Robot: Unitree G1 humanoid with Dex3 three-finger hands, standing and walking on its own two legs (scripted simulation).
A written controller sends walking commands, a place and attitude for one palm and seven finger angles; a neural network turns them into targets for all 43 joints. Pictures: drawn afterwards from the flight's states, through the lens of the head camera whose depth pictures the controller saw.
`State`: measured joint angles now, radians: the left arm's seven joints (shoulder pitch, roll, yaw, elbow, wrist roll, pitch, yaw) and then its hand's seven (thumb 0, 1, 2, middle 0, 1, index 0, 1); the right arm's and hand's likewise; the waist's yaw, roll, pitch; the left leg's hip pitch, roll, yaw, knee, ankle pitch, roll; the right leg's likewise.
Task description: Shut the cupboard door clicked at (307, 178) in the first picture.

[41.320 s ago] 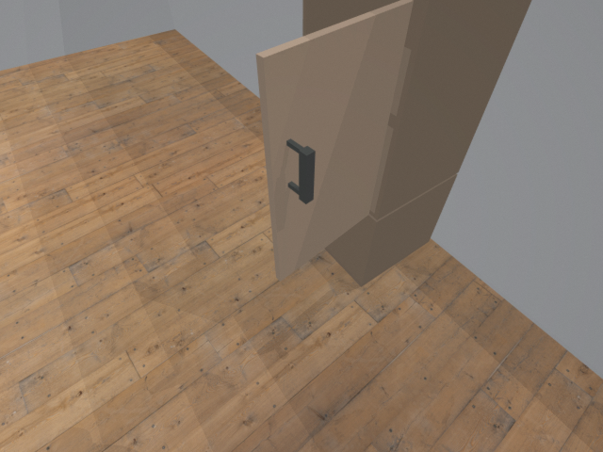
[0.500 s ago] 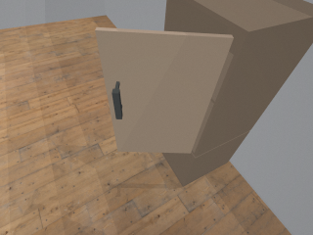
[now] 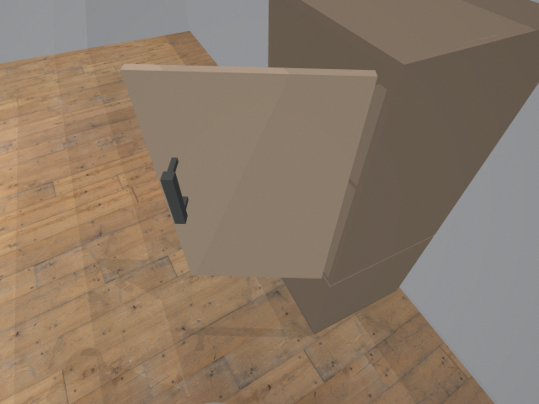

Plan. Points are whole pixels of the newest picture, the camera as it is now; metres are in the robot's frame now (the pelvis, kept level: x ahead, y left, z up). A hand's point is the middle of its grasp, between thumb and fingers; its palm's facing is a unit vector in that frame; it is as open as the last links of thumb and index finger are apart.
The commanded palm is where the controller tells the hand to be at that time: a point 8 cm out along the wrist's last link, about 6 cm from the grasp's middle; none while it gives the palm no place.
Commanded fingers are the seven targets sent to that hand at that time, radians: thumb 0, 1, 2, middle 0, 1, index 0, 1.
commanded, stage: come to a stop and stand still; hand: left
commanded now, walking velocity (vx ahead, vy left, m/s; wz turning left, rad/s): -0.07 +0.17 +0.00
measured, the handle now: (177, 191) +0.46 +0.20 +0.03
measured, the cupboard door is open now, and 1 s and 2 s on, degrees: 62 62 62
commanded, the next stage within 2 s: look again from close up in 0.78 s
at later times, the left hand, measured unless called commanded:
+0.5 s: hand out of the picture +0.03 +0.20 -0.18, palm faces +0.02 -0.98 -0.22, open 7.4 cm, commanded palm none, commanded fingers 0.00 0.90 0.90 -0.20 -0.30 -0.20 -0.30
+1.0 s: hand out of the picture +0.01 +0.21 -0.17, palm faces -0.02 -0.98 -0.20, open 7.4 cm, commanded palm none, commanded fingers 0.00 0.90 0.90 -0.20 -0.30 -0.20 -0.30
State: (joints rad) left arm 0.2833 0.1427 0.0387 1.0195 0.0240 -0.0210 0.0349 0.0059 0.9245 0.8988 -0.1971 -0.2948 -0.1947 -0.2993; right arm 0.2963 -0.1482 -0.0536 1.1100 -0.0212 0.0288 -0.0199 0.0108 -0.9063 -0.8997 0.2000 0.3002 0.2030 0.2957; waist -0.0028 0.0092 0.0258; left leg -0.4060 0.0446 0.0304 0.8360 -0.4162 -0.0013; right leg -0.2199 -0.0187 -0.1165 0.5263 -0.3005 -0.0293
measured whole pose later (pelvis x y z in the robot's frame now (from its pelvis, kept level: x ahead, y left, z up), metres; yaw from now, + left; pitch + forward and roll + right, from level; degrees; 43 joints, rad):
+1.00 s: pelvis +0.01 +0.03 +0.00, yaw -1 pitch +0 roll +0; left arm 0.32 0.17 -0.02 1.06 0.01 0.00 0.03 0.00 0.91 0.90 -0.20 -0.29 -0.19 -0.30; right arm 0.31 -0.16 0.01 1.08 -0.01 -0.01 0.00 0.01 -0.91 -0.90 0.20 0.30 0.20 0.30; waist 0.00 -0.01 0.03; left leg -0.27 -0.01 0.11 0.46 -0.19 0.06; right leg -0.20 -0.06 -0.07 0.49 -0.28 0.02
